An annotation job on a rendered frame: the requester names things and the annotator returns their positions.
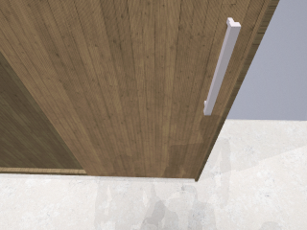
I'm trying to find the handle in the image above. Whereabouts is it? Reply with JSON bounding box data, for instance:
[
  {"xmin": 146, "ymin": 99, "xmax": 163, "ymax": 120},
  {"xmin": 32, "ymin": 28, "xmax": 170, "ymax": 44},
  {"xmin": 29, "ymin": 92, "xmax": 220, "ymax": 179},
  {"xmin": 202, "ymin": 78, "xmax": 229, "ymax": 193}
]
[{"xmin": 203, "ymin": 17, "xmax": 242, "ymax": 116}]

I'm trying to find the wardrobe door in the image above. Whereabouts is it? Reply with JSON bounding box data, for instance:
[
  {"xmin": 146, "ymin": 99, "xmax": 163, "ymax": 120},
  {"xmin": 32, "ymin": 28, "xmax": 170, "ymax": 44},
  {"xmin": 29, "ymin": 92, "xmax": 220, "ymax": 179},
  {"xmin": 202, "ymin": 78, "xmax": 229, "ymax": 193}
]
[
  {"xmin": 0, "ymin": 51, "xmax": 83, "ymax": 170},
  {"xmin": 0, "ymin": 0, "xmax": 270, "ymax": 179}
]

